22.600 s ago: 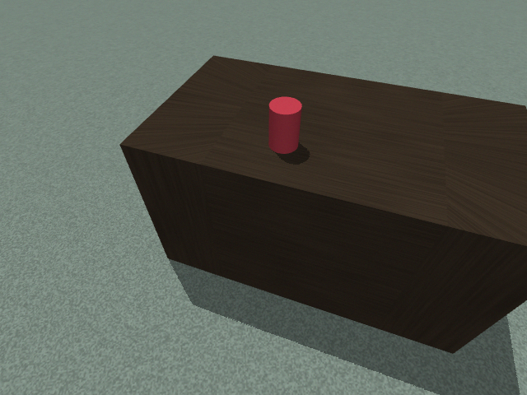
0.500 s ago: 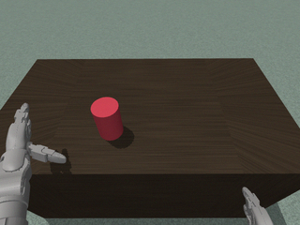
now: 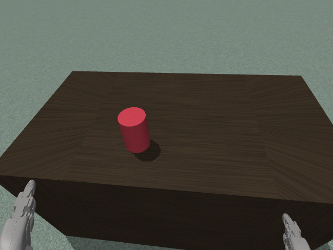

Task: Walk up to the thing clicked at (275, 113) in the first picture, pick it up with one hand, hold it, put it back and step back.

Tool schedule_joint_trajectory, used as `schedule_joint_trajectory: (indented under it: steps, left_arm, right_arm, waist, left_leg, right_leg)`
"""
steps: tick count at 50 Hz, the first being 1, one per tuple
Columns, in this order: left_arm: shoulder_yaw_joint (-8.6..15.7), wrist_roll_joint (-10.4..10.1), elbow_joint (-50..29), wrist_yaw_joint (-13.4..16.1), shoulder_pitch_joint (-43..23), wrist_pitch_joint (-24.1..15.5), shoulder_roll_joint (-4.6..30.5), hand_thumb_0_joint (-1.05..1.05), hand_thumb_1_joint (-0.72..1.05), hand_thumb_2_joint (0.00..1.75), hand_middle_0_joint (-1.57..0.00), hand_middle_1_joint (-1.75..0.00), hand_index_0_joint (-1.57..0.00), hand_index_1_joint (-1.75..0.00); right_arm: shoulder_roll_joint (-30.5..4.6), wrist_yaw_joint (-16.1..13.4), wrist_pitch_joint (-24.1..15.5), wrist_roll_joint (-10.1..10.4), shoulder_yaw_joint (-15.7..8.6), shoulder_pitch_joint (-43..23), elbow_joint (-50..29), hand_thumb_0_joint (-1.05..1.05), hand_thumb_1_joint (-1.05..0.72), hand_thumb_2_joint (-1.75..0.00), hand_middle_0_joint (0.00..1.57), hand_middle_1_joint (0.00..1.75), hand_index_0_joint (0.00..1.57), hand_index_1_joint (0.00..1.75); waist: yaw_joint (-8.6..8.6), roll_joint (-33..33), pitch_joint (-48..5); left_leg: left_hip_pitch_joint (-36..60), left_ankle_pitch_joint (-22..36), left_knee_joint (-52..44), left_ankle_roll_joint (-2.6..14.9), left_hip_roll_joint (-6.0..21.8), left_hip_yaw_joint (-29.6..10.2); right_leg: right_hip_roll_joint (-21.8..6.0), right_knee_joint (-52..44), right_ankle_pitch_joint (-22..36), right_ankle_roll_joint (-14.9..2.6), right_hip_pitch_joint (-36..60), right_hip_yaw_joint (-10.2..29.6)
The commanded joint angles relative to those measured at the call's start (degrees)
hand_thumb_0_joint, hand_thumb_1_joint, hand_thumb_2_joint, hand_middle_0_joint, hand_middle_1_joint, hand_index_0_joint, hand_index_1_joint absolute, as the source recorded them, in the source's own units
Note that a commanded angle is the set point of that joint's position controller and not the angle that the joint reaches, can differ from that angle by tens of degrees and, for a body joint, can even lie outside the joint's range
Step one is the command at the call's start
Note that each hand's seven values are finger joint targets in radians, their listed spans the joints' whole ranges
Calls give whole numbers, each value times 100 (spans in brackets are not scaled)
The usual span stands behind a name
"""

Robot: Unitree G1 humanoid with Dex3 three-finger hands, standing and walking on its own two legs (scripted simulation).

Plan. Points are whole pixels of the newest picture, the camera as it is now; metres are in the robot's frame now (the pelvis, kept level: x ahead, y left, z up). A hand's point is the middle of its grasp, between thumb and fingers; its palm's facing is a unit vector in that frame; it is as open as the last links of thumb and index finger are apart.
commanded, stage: sink last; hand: left
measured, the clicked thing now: (135, 130) +0.51 +0.15 -0.02
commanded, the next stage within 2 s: home in 0.18 s
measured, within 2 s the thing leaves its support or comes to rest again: neither
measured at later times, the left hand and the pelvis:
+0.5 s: hand (60, 245) +0.15 +0.23 +0.03, palm faces +0.26 -0.90 -0.35, open 17.4 cm; pelvis -0.03 +0.00 -0.01, yaw -1 degrees
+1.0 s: hand out of the picture +0.17 +0.18 -0.07, palm faces +0.08 -0.97 -0.22, open 17.7 cm; pelvis -0.01 +0.01 -0.02, yaw -1 degrees
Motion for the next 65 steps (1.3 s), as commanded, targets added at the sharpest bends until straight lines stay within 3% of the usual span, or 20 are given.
schedule_joint_trajectory:
  steps: [1, 5, 7, 9, 12, 15, 20, 24, 27, 29, 31, 34, 37, 39, 43, 47, 48, 49, 59, 65]
  left_arm:
    - [752, 55, -1191, 138, -732, -474, 1089, 0, -48, 1, -4, -5, -5, -4]
    - [1084, 74, -953, 241, -652, -513, 1303, 0, -50, 2, -4, -5, -5, -4]
    - [976, 48, -1488, 250, -855, -597, 1276, 0, -51, 2, -4, -5, -5, -4]
    - [747, 53, -1194, 239, -594, -635, 998, 0, -51, 2, -4, -5, -5, -4]
    - [727, 64, -825, 220, -314, -772, 874, 0, -53, 3, -5, -5, -5, -5]
    - [985, 69, -689, 221, -423, -936, 1102, 0, -50, 8, -5, -6, -5, -6]
    - [437, 103, -379, 182, -375, -1141, 635, 0, -53, 7, -5, -6, -5, -6]
    - [-52, 190, -40, 179, -479, -1230, 340, 0, -52, 8, -5, -6, -6, -6]
    - [-248, 256, 521, 173, -453, -1107, 310, 0, -53, 7, -5, -6, -5, -6]
    - [-411, 276, 491, 167, -789, -1055, 232, 0, -55, 6, -5, -5, -5, -5]
    - [-403, 295, 809, 202, -905, -923, 303, 0, -59, 3, -4, -5, -4, -5]
    - [-611, 312, 968, 234, -1158, -802, 222, 0, -60, 3, -4, -5, -4, -5]
    - [-861, 331, 1385, 249, -1137, -671, 27, 0, -61, 2, -4, -4, -4, -4]
    - [-778, 309, 1053, 300, -1352, -649, 204, 0, -60, 2, -4, -4, -4, -4]
    - [-817, 290, 1180, 341, -1185, -540, 142, 0, -61, 2, -4, -4, -4, -4]
    - [-1070, 282, 1204, 334, -1020, -432, -78, 0, -60, 2, -4, -4, -4, -4]
    - [-959, 282, 1595, 340, -752, -367, -21, 0, -61, 1, -4, -4, -4, -4]
    - [-970, 260, 1050, 340, -1137, -391, 38, 0, -61, 1, -4, -4, -4, -4]
    - [-966, 267, 883, 344, -1233, -267, 55, 0, -59, 3, -4, -5, -4, -5]
    - [-958, 276, 911, 359, -1112, -172, 75, 0, -60, 3, -4, -4, -4, -5]
  right_arm:
    - [-699, -114, -442, -31, -343, -241, -1045, 0, 54, -4, 6, 5, 5, 5]
    - [-858, -178, -578, -59, -464, -171, -1094, 0, 55, -4, 6, 5, 5, 5]
    - [-876, -182, -638, -48, -492, -237, -1138, 0, 54, -5, 6, 5, 5, 5]
    - [-692, -143, -719, -37, -307, -247, -1073, 0, 54, -5, 6, 5, 5, 5]
    - [-806, -110, -763, -10, -436, -282, -1122, 0, 53, -5, 6, 5, 5, 5]
    - [-867, -86, -773, -13, -532, -243, -918, 0, 42, -14, 13, 13, 13, 13]
    - [-421, -38, -854, -24, 42, -460, -1117, 0, 2, -52, 13, 19, 13, 19]
    - [-134, -44, -897, -62, 468, -629, -1296, 0, -30, -59, 15, 21, 15, 21]
    - [-571, -106, -851, -129, 121, -104, -1078, 0, -51, -68, 16, 24, 16, 24]
    - [-555, -107, -854, -119, 168, -264, -1295, 0, -62, -74, 17, 25, 17, 25]
    - [-814, -145, -798, -136, -139, -28, -1046, 0, -75, -81, 19, 28, 19, 28]
    - [-592, -122, -782, -117, 155, -103, -1259, 0, -88, -89, 20, 30, 20, 30]
    - [-220, -93, -716, -106, 563, -85, -1302, 0, -90, -90, 20, 30, 20, 30]
    - [-430, -115, -642, -118, 409, -251, -1551, 0, -90, -90, 20, 30, 20, 30]
    - [-393, -100, -558, -123, 439, -265, -1542, 0, -90, -90, 20, 30, 20, 30]
    - [-444, -91, -478, -114, 406, -286, -1826, 0, -90, -90, 20, 30, 20, 30]
    - [-582, -116, -397, -122, 178, 2, -1448, 0, -90, -90, 20, 30, 20, 30]
    - [-472, -95, -416, -106, 391, -227, -1862, 0, -90, -90, 20, 30, 20, 30]
    - [-440, -122, -272, -79, 432, -55, -2002, 0, -90, -90, 20, 30, 20, 30]
    - [-492, -145, -229, -89, 381, 56, -1937, 0, -90, -90, 20, 30, 20, 30]
  waist:
    - [-149, -347, -92]
    - [-63, -217, -85]
    - [-82, 11, -96]
    - [-63, -164, 245]
    - [-50, -319, 371]
    - [-15, -226, 379]
    - [-6, -356, 202]
    - [-64, -365, -146]
    - [-308, -376, -208]
    - [-308, -366, -374]
    - [-366, -254, -343]
    - [-338, -195, -394]
    - [-282, -185, -411]
    - [-204, 30, -720]
    - [-117, 162, -489]
    - [-221, -203, -563]
    - [-266, -238, -405]
    - [-222, -213, -570]
    - [-259, -300, -600]
    - [-275, -169, -682]
  left_leg:
    - [-311, 542, -753, 181, -133, 369]
    - [-444, 288, -788, 172, -139, 352]
    - [-435, 93, -800, 159, -157, 391]
    - [-585, -150, -884, 172, -122, 371]
    - [-714, -365, -1009, 187, -66, 297]
    - [-818, -405, -985, 191, -93, 325]
    - [-757, 1, -838, 202, -97, 363]
    - [-685, 229, -686, 202, -106, 344]
    - [-576, 468, -562, 188, -96, 335]
    - [-489, 681, -519, 166, -72, 317]
    - [-586, 658, -508, 131, -42, 260]
    - [-650, 442, -465, 131, -50, 287]
    - [-748, 720, -378, 114, -46, 286]
    - [-697, 850, -354, 91, -59, 308]
    - [-826, 576, -535, 37, 30, 164]
    - [-787, 758, -417, 65, 23, 226]
    - [-840, 740, -344, 78, -4, 281]
    - [-802, 934, -340, 71, 13, 265]
    - [-883, 704, -233, 108, -23, 330]
    - [-851, 1101, -135, 66, -9, 296]
  right_leg:
    - [49, -871, 378, -15, 288, -96]
    - [48, -860, 121, -23, 388, -88]
    - [20, -955, -121, -34, 367, 7]
    - [63, -965, -334, -21, 293, -59]
    - [114, -901, -395, -13, 315, -135]
    - [108, -935, -487, -27, 334, -72]
    - [97, -819, -117, -21, 366, -69]
    - [90, -712, 88, -33, 345, -46]
    - [111, -601, 375, -35, 125, -62]
    - [131, -484, 591, -42, 98, -90]
    - [146, -371, 561, -66, -26, -113]
    - [114, -396, 377, -64, 0, -82]
    - [111, -265, 574, -95, 10, -81]
    - [88, -235, 697, -115, 130, -54]
    - [149, -125, 464, -125, 33, -133]
    - [181, -155, 610, -114, 54, -139]
    - [174, -203, 561, -111, -75, -116]
    - [180, -165, 728, -117, 38, -132]
    - [146, -180, 555, -98, -80, -69]
    - [145, -18, 863, -125, -88, -85]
